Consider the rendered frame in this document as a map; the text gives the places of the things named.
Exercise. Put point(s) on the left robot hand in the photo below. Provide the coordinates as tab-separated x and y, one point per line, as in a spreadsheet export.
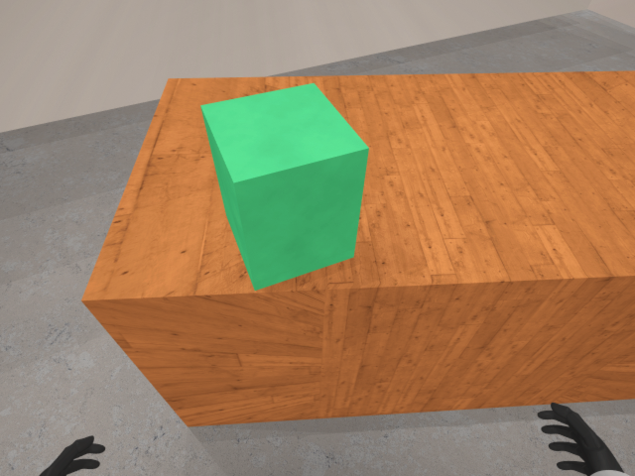
65	463

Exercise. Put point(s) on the pedestal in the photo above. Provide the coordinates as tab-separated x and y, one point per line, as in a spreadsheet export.
494	263

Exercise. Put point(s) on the right robot hand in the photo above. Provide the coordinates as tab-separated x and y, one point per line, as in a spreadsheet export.
589	446

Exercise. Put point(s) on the carton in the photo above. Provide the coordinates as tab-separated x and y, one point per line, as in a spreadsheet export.
291	173

